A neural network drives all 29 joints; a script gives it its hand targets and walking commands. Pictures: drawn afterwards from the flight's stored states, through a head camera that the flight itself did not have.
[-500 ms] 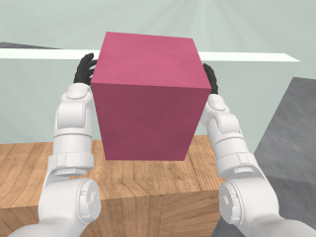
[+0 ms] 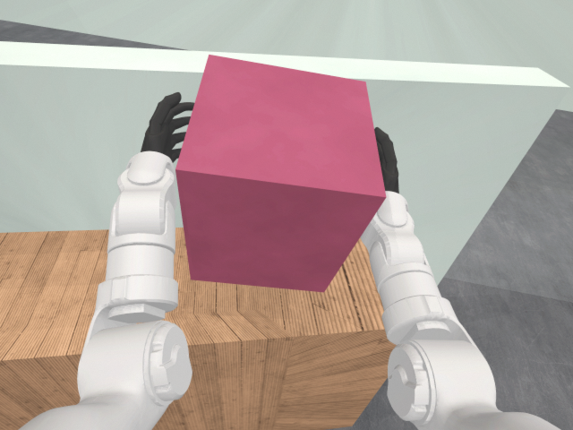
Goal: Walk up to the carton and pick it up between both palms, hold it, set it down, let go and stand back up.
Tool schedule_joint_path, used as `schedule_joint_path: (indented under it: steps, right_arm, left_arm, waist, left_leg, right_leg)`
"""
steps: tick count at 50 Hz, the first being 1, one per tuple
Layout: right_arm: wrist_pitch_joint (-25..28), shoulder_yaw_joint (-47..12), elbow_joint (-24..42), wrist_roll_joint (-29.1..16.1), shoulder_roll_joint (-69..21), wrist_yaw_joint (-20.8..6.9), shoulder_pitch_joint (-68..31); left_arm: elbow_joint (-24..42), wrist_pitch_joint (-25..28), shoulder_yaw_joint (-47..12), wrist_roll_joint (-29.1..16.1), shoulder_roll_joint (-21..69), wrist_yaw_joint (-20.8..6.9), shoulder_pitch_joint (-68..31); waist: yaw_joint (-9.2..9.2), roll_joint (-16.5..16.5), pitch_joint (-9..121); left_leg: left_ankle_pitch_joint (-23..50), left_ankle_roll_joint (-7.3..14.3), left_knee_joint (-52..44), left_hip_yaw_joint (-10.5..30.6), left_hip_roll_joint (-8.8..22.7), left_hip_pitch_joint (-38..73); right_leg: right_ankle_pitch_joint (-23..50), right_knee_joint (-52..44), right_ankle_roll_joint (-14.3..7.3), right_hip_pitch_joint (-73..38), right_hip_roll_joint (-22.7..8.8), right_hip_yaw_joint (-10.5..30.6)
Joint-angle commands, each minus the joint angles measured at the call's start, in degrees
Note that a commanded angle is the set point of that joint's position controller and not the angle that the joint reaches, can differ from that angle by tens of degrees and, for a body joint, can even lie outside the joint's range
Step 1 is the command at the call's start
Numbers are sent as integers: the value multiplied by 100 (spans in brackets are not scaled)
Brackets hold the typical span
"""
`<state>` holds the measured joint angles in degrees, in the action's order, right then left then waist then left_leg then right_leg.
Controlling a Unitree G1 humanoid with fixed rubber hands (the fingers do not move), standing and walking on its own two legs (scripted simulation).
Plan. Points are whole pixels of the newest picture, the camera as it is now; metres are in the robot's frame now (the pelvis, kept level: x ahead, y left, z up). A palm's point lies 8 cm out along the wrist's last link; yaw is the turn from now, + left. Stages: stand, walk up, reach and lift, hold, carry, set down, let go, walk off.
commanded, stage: set down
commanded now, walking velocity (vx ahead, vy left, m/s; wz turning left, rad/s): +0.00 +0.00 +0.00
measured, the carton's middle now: (272, 186) +0.40 +0.01 +0.16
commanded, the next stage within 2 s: none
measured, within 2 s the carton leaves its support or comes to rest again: neither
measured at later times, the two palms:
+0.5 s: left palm (169, 171) +0.40 +0.15 +0.18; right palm (382, 200) +0.38 -0.15 +0.16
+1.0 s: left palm (178, 182) +0.42 +0.14 +0.15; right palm (378, 205) +0.39 -0.16 +0.14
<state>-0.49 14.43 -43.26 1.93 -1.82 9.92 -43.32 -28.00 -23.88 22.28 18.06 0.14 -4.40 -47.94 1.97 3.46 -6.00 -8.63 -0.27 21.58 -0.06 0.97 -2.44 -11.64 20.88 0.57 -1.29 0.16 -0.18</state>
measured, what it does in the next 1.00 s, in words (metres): stands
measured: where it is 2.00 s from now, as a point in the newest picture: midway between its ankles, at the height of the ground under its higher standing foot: outside the picture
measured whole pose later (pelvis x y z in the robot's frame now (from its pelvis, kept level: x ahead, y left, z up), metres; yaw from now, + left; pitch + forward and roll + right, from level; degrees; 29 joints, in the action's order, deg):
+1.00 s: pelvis +0.01 +0.00 +0.00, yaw +0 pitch -7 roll +0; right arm 1.1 19.2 -44.0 10.0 -3.7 9.1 -39.8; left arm -41.2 -12.7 23.6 18.1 0.4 -4.0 -46.3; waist 2.0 3.5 -5.3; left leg -8.9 -0.3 20.6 -0.1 0.7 -4.7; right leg -12.1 20.5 0.6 1.2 -0.1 -0.2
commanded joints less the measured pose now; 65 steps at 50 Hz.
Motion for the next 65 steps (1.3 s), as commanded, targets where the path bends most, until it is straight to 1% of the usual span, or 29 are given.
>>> schedule_joint_path:
  steps: [1,7,11,16,21,24,27,31,40,44,47,57,65]
  right_arm:
    - [535,-1957,1505,-77,-2654,-676,-4120]
    - [532,-2092,1660,-68,-2691,-648,-3988]
    - [545,-2013,1598,41,-2724,-661,-3941]
    - [554,-1731,1393,274,-2749,-716,-3921]
    - [561,-1411,1134,511,-2787,-809,-3883]
    - [578,-1278,1051,620,-2831,-853,-3870]
    - [623,-1223,1025,696,-2914,-890,-3935]
    - [677,-1242,997,756,-3030,-905,-3907]
    - [655,-1228,841,867,-3167,-878,-3668]
    - [671,-1229,853,905,-3247,-869,-3627]
    - [682,-1198,814,956,-3305,-870,-3571]
    - [709,-843,632,1240,-3390,-934,-3519]
    - [718,-492,457,1559,-3484,-1014,-3481]
  left_arm:
    - [-1,300,-1870,-39,2767,-802,-2498]
    - [24,320,-1808,-16,2692,-843,-2336]
    - [-61,406,-1768,-24,2671,-848,-2405]
    - [-346,540,-1664,-14,2636,-847,-2554]
    - [-671,665,-1442,83,2603,-848,-2672]
    - [-807,746,-1338,110,2581,-851,-2725]
    - [-901,868,-1289,101,2586,-829,-2831]
    - [-974,1044,-1277,72,2611,-804,-2870]
    - [-1236,1266,-1095,80,2559,-852,-2801]
    - [-1319,1368,-1061,69,2568,-867,-2818]
    - [-1395,1450,-1032,70,2569,-864,-2841]
    - [-1773,1705,-855,131,2513,-869,-3048]
    - [-2047,1918,-700,171,2436,-863,-3310]
  waist:
    - [-122,-8,2671]
    - [-137,45,2813]
    - [-129,26,2826]
    - [-103,-4,2646]
    - [-156,-57,2378]
    - [-179,-31,2314]
    - [-220,-49,2434]
    - [-238,-55,2700]
    - [-211,49,2754]
    - [-195,38,2909]
    - [-190,31,3003]
    - [-145,-23,2950]
    - [-107,-92,2894]
  left_leg:
    - [898,173,-470,-526,-367,759]
    - [983,176,-412,-520,-396,694]
    - [830,175,-442,-530,-394,576]
    - [389,192,-561,-552,-367,422]
    - [-55,217,-726,-599,-333,260]
    - [-209,236,-792,-631,-326,169]
    - [-230,227,-805,-657,-324,63]
    - [-8,194,-751,-672,-340,18]
    - [161,202,-735,-686,-372,-134]
    - [304,187,-697,-680,-380,-189]
    - [345,181,-694,-684,-376,-234]
    - [183,175,-757,-697,-335,-322]
    - [25,158,-814,-721,-303,-401]
  right_leg:
    - [1503,-660,388,-766,130,-423]
    - [2025,-551,433,-900,89,-395]
    - [1970,-535,436,-846,70,-389]
    - [1428,-592,422,-602,57,-417]
    - [764,-677,392,-374,47,-426]
    - [581,-696,397,-332,35,-420]
    - [647,-664,407,-353,22,-396]
    - [1137,-563,442,-492,12,-365]
    - [1847,-446,527,-792,-48,-287]
    - [2183,-382,544,-898,-61,-262]
    - [2300,-347,544,-938,-72,-255]
    - [2052,-360,519,-821,-85,-267]
    - [1797,-378,498,-716,-96,-285]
